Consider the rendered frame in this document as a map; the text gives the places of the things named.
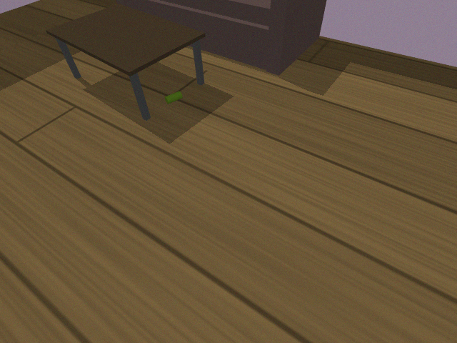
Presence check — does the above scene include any can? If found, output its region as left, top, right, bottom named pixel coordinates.
left=165, top=91, right=183, bottom=104

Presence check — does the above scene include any sofa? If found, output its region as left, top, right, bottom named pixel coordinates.
left=116, top=0, right=326, bottom=75

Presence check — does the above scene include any coffee table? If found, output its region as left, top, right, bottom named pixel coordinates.
left=46, top=4, right=206, bottom=121

